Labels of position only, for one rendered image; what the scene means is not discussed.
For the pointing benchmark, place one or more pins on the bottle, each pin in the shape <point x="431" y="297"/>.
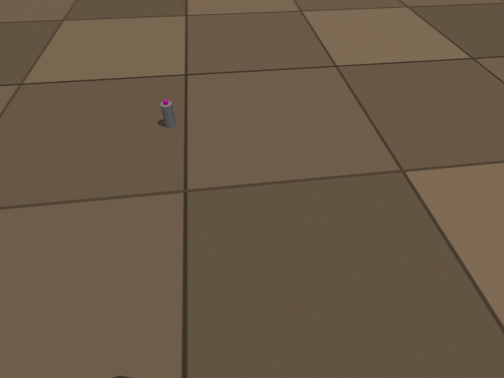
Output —
<point x="168" y="114"/>

